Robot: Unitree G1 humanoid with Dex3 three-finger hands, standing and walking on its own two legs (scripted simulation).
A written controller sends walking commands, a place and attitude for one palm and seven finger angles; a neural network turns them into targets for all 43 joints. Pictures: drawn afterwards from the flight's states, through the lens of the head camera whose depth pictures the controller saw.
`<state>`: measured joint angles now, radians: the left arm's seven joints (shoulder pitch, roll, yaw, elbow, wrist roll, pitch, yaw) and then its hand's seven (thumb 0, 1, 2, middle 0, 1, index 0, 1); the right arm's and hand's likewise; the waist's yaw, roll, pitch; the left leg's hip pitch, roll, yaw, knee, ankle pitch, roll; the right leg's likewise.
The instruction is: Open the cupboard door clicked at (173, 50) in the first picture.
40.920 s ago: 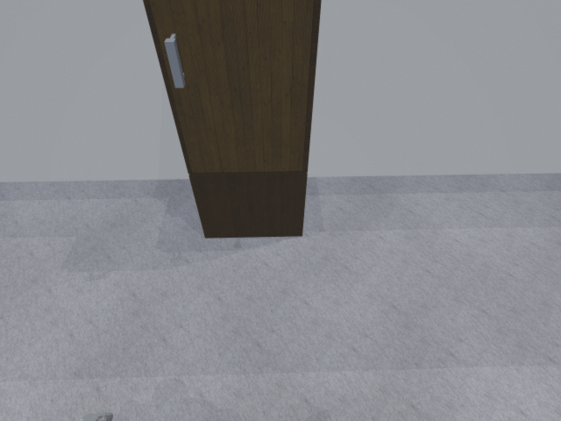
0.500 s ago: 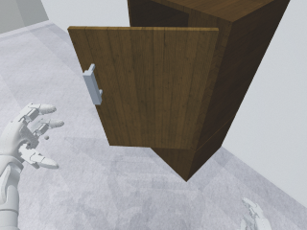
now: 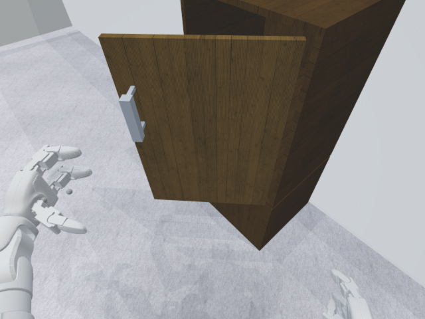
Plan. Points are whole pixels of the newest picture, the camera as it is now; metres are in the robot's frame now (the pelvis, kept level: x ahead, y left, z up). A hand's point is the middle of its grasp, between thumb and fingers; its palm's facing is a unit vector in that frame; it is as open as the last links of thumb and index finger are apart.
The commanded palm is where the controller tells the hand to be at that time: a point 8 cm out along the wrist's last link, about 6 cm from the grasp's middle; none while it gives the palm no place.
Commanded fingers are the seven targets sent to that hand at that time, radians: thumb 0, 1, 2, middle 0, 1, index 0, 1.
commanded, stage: move the hooked fingers beside the handle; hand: left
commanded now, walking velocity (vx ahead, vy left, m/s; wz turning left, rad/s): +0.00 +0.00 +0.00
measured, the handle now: (135, 114) +0.54 +0.23 +0.09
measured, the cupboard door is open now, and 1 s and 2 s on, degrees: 44 44 44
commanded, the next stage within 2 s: none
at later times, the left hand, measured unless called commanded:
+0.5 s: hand (85, 163) +0.37 +0.28 +0.10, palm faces +0.03 -1.00 -0.01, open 14.0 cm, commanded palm +0.34 +0.33 +0.11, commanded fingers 0.00 -0.50 0.30 -0.30 -1.20 -0.30 -1.20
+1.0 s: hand (91, 146) +0.41 +0.28 +0.10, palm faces +0.01 -1.00 -0.01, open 14.0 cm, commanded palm +0.39 +0.33 +0.10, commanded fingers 0.00 -0.50 0.30 -0.30 -1.20 -0.30 -1.20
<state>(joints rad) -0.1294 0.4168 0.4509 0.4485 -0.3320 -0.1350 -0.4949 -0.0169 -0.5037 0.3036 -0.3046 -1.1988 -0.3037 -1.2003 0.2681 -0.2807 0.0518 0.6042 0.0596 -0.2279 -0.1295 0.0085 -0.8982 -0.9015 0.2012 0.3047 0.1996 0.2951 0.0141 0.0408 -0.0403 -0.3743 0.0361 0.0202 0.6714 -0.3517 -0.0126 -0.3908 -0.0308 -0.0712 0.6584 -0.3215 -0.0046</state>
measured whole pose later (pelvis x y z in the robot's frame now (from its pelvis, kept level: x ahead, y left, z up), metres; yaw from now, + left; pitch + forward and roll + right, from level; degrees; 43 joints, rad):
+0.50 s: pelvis +0.00 +0.01 +0.00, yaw -1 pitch +7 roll +0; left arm -0.37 0.48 0.47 0.71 -0.27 -0.18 -0.49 -0.02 -0.50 0.30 -0.30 -1.20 -0.30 -1.20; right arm 0.33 -0.29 0.04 0.61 0.05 -0.17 -0.11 0.01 -0.90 -0.90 0.20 0.30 0.20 0.30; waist -0.04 0.02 -0.05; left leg -0.45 0.04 0.04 0.70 -0.36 0.00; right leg -0.47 -0.03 -0.05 0.68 -0.32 0.00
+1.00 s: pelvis +0.01 +0.01 -0.01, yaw -1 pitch +10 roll -1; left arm -0.57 0.56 0.49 0.94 -0.23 -0.25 -0.52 -0.02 -0.50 0.30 -0.30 -1.20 -0.30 -1.20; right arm 0.35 -0.30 0.04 0.60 0.04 -0.08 -0.09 0.00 -0.90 -0.90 0.20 0.30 0.20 0.29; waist -0.06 0.02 -0.06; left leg -0.53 0.04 0.03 0.75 -0.38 0.00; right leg -0.55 -0.02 -0.05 0.70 -0.33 0.01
